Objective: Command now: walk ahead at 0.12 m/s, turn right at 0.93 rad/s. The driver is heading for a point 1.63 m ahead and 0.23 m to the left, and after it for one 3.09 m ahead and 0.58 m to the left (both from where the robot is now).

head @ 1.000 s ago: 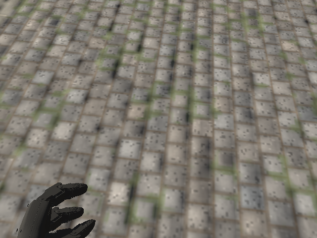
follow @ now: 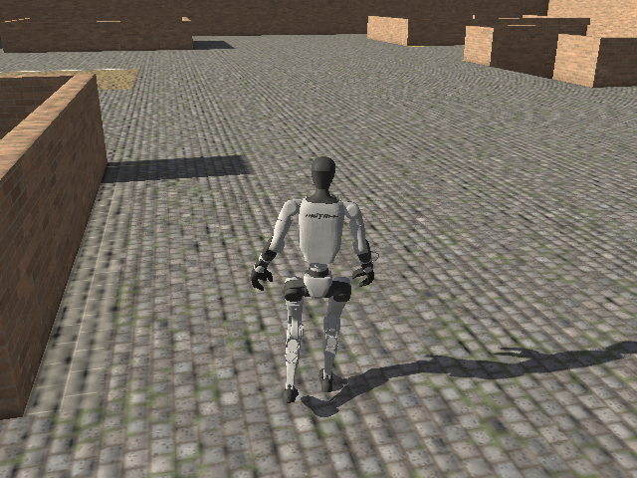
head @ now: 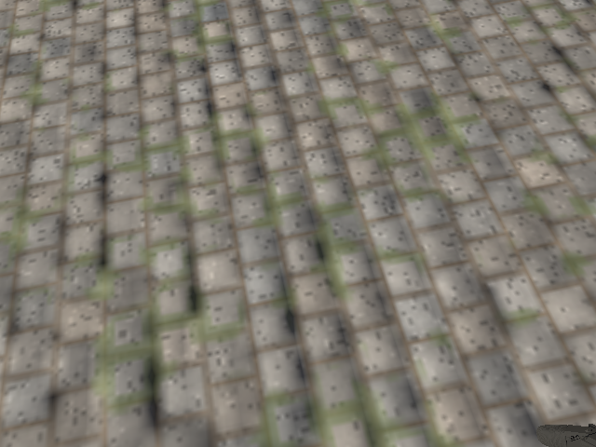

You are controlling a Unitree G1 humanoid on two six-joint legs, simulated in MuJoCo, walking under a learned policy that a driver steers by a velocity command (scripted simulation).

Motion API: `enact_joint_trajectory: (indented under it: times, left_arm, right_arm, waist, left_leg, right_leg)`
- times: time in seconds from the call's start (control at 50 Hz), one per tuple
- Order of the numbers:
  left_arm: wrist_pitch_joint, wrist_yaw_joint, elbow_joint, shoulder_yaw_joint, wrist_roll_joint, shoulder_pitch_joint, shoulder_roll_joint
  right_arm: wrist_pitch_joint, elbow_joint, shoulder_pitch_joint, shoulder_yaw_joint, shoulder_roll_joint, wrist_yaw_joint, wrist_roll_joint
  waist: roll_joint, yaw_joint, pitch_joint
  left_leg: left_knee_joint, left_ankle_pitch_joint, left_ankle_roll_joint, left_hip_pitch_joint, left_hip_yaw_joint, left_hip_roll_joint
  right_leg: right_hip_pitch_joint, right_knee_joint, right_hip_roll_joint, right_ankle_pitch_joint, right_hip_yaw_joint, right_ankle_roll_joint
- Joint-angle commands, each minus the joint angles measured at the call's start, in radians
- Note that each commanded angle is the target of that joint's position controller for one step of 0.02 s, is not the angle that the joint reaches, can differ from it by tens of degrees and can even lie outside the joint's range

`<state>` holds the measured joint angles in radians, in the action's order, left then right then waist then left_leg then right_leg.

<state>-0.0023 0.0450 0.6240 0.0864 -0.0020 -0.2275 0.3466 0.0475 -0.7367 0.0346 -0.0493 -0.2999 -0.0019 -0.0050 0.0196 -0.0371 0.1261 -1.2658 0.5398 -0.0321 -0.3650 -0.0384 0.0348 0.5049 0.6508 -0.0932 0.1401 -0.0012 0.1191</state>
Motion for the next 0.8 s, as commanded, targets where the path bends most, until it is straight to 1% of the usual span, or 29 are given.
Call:
enact_joint_trajectory:
  times: [0.02,0.04,0.08,0.12,0.16,0.24,0.3,0.34,0.36,0.38,0.4,0.42,0.44,0.46,0.48,0.5,0.54,0.58,0.6,0.62,0.64,0.66,0.68,0.7,0.72,0.74,0.76,0.78,0.8]
  left_arm:
    - [-0.023,-0.022,-0.122,0.042,-0.018,0.018,0.159]
    - [-0.013,-0.039,-0.133,0.039,-0.008,0.030,0.148]
    - [0.003,-0.062,-0.137,0.044,-0.002,0.024,0.155]
    - [0.018,-0.082,-0.136,0.044,-0.005,0.007,0.158]
    - [0.033,-0.093,-0.137,0.036,-0.005,0.013,0.140]
    - [0.049,-0.088,-0.135,0.018,0.008,0.034,0.101]
    - [0.051,-0.075,-0.132,0.009,0.013,0.038,0.085]
    - [0.051,-0.069,-0.129,0.002,0.005,0.056,0.075]
    - [0.051,-0.067,-0.124,-0.003,-0.003,0.065,0.065]
    - [0.046,-0.065,-0.112,-0.011,0.000,0.027,0.041]
    - [0.041,-0.065,-0.106,-0.020,0.020,-0.057,0.014]
    - [0.034,-0.067,-0.121,-0.005,0.015,-0.014,0.066]
    - [0.031,-0.074,-0.114,0.014,0.012,0.027,0.125]
    - [0.034,-0.077,-0.102,0.021,0.003,0.049,0.132]
    - [0.045,-0.080,-0.082,0.019,0.000,0.042,0.106]
    - [0.053,-0.081,-0.073,0.013,0.001,0.035,0.081]
    - [0.054,-0.075,-0.061,-0.006,-0.005,0.037,0.026]
    - [0.049,-0.072,-0.054,-0.023,-0.005,0.063,-0.013]
    - [0.047,-0.071,-0.050,-0.025,-0.008,0.077,-0.016]
    - [0.046,-0.072,-0.040,-0.021,-0.013,0.074,-0.006]
    - [0.045,-0.074,-0.023,-0.018,-0.016,0.055,0.001]
    - [0.044,-0.074,0.000,-0.017,-0.013,0.026,0.001]
    - [0.042,-0.075,0.013,-0.017,-0.005,0.018,0.013]
    - [0.041,-0.080,0.009,-0.014,0.008,0.022,0.047]
    - [0.042,-0.084,0.008,-0.003,0.016,0.020,0.101]
    - [0.038,-0.074,0.032,-0.002,0.019,0.014,0.081]
    - [0.032,-0.065,0.028,-0.013,0.023,0.023,0.036]
    - [0.026,-0.065,0.038,-0.020,0.028,0.022,0.015]
    - [0.020,-0.065,0.042,-0.023,0.026,0.022,0.016]
  right_arm:
    - [0.000,0.073,0.037,-0.034,-0.150,0.016,0.022]
    - [-0.009,0.070,0.017,-0.036,-0.151,0.014,0.022]
    - [-0.014,0.059,0.006,-0.028,-0.110,0.011,0.019]
    - [-0.022,0.042,0.016,-0.021,-0.089,0.012,0.011]
    - [-0.033,0.033,0.022,-0.018,-0.083,0.015,0.004]
    - [-0.040,0.042,0.001,-0.017,-0.083,0.020,0.005]
    - [-0.023,0.052,-0.005,-0.019,-0.091,0.013,0.007]
    - [-0.009,0.046,0.029,-0.022,-0.092,0.002,0.007]
    - [-0.002,0.036,0.063,-0.024,-0.088,-0.004,0.011]
    - [0.002,0.040,0.064,-0.027,-0.114,-0.005,0.028]
    - [-0.003,0.060,0.037,-0.038,-0.187,0.001,0.046]
    - [-0.006,0.042,0.055,-0.030,-0.160,0.001,0.061]
    - [-0.004,0.045,0.062,-0.028,-0.144,0.000,0.049]
    - [-0.005,0.040,0.069,-0.029,-0.141,0.004,0.032]
    - [-0.007,0.040,0.065,-0.026,-0.136,0.008,0.018]
    - [-0.010,0.039,0.056,-0.021,-0.123,0.010,0.009]
    - [-0.021,0.029,0.053,-0.011,-0.097,0.011,0.010]
    - [-0.035,0.020,0.066,-0.010,-0.091,0.011,0.012]
    - [-0.040,0.012,0.093,-0.012,-0.099,0.012,0.014]
    - [-0.045,0.005,0.112,-0.014,-0.107,0.012,0.013]
    - [-0.047,0.001,0.113,-0.013,-0.110,0.012,0.009]
    - [-0.048,-0.004,0.107,-0.010,-0.105,0.011,0.002]
    - [-0.042,-0.013,0.127,-0.007,-0.100,0.010,-0.003]
    - [-0.029,-0.020,0.144,-0.002,-0.091,0.006,0.004]
    - [-0.013,-0.016,0.161,-0.001,-0.089,-0.004,0.021]
    - [-0.004,-0.025,0.144,0.002,-0.072,-0.007,0.019]
    - [-0.005,-0.029,0.097,0.002,-0.081,-0.006,0.020]
    - [-0.010,-0.030,0.076,0.003,-0.068,-0.004,0.018]
    - [-0.019,-0.035,0.070,0.004,-0.061,0.001,0.016]
  waist:
    - [-0.032,0.052,-0.255]
    - [-0.037,0.055,-0.254]
    - [-0.036,0.056,-0.266]
    - [-0.030,0.045,-0.304]
    - [-0.051,0.036,-0.312]
    - [-0.133,0.012,-0.255]
    - [-0.170,-0.009,-0.235]
    - [-0.181,0.009,-0.230]
    - [-0.175,0.033,-0.220]
    - [-0.117,0.020,-0.212]
    - [0.114,-0.050,-0.218]
    - [0.229,-0.020,-0.174]
    - [0.171,0.017,-0.167]
    - [0.122,0.027,-0.175]
    - [0.097,0.026,-0.177]
    - [0.095,0.024,-0.174]
    - [0.112,0.020,-0.171]
    - [0.151,0.041,-0.187]
    - [0.165,0.061,-0.198]
    - [0.171,0.069,-0.207]
    - [0.168,0.061,-0.210]
    - [0.158,0.041,-0.204]
    - [0.140,0.042,-0.200]
    - [0.092,0.049,-0.214]
    - [-0.019,0.080,-0.230]
    - [-0.097,0.069,-0.238]
    - [-0.068,0.045,-0.210]
    - [-0.063,0.044,-0.193]
    - [-0.067,0.044,-0.161]
  left_leg:
    - [0.033,-0.098,0.018,-0.275,-0.134,-0.022]
    - [0.103,-0.112,0.016,-0.214,-0.134,-0.022]
    - [0.240,-0.136,-0.008,-0.167,-0.113,0.008]
    - [0.297,-0.175,-0.042,-0.158,-0.103,0.014]
    - [0.332,-0.241,-0.065,-0.131,-0.096,0.002]
    - [0.418,-0.276,-0.070,-0.080,-0.074,-0.017]
    - [0.524,-0.250,-0.049,-0.043,-0.059,-0.024]
    - [0.671,-0.299,-0.021,0.023,-0.043,-0.025]
    - [0.814,-0.419,0.001,0.096,-0.034,-0.031]
    - [0.894,-0.536,0.035,0.162,-0.108,-0.106]
    - [0.915,-0.743,0.121,0.219,-0.294,-0.282]
    - [0.952,-0.771,0.275,0.154,-0.438,-0.386]
    - [0.954,-0.714,0.307,0.146,-0.455,-0.390]
    - [0.935,-0.675,0.282,0.174,-0.402,-0.348]
    - [0.921,-0.651,0.253,0.192,-0.345,-0.311]
    - [0.913,-0.650,0.239,0.201,-0.314,-0.294]
    - [0.911,-0.658,0.218,0.204,-0.227,-0.231]
    - [0.894,-0.672,0.209,0.229,-0.180,-0.196]
    - [0.887,-0.680,0.216,0.247,-0.187,-0.199]
    - [0.880,-0.679,0.222,0.264,-0.201,-0.207]
    - [0.871,-0.667,0.220,0.266,-0.206,-0.207]
    - [0.862,-0.653,0.207,0.248,-0.200,-0.198]
    - [0.865,-0.634,0.181,0.216,-0.200,-0.190]
    - [0.862,-0.586,0.138,0.163,-0.191,-0.181]
    - [0.838,-0.526,0.102,0.118,-0.133,-0.133]
    - [0.830,-0.429,0.062,0.162,-0.052,-0.071]
    - [0.805,-0.405,0.042,0.178,-0.038,-0.061]
    - [0.799,-0.408,0.041,0.180,-0.033,-0.060]
    - [0.797,-0.423,0.045,0.171,-0.037,-0.061]
  right_leg:
    - [-0.392,-0.333,0.288,-0.101,0.605,0.167]
    - [-0.343,-0.331,0.252,-0.171,0.545,0.144]
    - [-0.323,-0.302,0.208,-0.316,0.477,0.126]
    - [-0.338,-0.273,0.222,-0.414,0.453,0.127]
    - [-0.305,-0.264,0.212,-0.363,0.429,0.112]
    - [-0.239,-0.270,0.185,-0.165,0.424,0.087]
    - [-0.268,-0.234,0.200,-0.173,0.460,0.086]
    - [-0.286,-0.193,0.196,-0.206,0.477,0.070]
    - [-0.272,-0.172,0.174,-0.169,0.470,0.042]
    - [-0.241,-0.125,0.130,-0.039,0.436,-0.011]
    - [-0.174,0.042,0.002,0.292,0.301,-0.077]
    - [-0.089,0.138,-0.048,0.469,0.213,-0.131]
    - [-0.069,0.275,-0.003,0.475,0.210,-0.163]
    - [-0.045,0.353,0.003,0.437,0.209,-0.180]
    - [-0.034,0.399,0.009,0.415,0.209,-0.198]
    - [-0.031,0.414,0.023,0.390,0.214,-0.212]
    - [-0.071,0.319,0.044,0.357,0.153,-0.224]
    - [-0.137,0.140,0.077,0.338,0.087,-0.228]
    - [-0.166,0.064,0.081,0.328,0.072,-0.227]
    - [-0.192,-0.006,0.082,0.296,0.063,-0.224]
    - [-0.230,-0.101,0.081,0.232,0.054,-0.216]
    - [-0.290,-0.235,0.077,0.123,0.039,-0.201]
    - [-0.353,-0.309,0.085,0.027,0.056,-0.181]
    - [-0.428,-0.292,0.133,-0.073,0.107,-0.155]
    - [-0.464,-0.207,0.185,-0.226,0.141,-0.117]
    - [-0.386,-0.186,0.165,-0.097,0.126,-0.086]
    - [-0.341,-0.206,0.153,-0.031,0.128,-0.087]
    - [-0.312,-0.220,0.151,-0.002,0.129,-0.098]
    - [-0.290,-0.222,0.143,-0.005,0.125,-0.108]
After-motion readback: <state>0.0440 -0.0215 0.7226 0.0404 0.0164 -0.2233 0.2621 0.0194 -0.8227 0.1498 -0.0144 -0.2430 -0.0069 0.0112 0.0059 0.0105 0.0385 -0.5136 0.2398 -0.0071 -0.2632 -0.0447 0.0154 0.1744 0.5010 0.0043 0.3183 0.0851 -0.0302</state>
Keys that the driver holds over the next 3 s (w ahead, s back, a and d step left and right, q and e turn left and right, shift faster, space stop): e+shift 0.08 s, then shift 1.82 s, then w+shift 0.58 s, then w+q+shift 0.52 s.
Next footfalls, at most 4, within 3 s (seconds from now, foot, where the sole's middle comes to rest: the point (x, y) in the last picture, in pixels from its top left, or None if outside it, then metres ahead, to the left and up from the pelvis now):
0.38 left None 0.21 0.18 -0.75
0.70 right None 0.09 -0.06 -0.75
2.60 right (433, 355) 0.60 -0.21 -0.75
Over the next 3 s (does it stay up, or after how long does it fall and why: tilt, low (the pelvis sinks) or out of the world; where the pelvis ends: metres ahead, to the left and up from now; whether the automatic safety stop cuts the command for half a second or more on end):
stays up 0.74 -0.09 0.01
